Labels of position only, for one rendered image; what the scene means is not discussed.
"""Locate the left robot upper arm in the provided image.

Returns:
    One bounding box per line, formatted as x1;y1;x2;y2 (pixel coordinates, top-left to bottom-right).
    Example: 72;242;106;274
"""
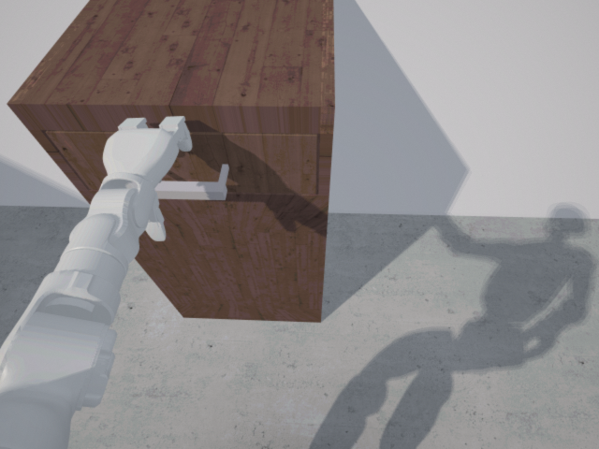
0;311;118;449

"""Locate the handle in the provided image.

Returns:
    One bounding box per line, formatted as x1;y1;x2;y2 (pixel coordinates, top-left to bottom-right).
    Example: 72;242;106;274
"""
154;164;229;200

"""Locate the drawer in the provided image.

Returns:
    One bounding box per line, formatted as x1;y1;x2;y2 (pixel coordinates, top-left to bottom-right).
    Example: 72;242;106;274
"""
46;130;317;194

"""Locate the robot left forearm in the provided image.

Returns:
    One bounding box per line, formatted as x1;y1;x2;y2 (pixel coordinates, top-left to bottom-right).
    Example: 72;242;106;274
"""
0;172;156;379

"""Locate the left robot hand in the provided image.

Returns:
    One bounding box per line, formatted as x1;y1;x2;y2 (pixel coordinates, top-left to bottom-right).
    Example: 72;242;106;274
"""
103;116;192;241

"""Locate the cabinet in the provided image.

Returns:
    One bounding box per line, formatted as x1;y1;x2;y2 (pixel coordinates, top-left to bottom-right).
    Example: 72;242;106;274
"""
7;0;335;323

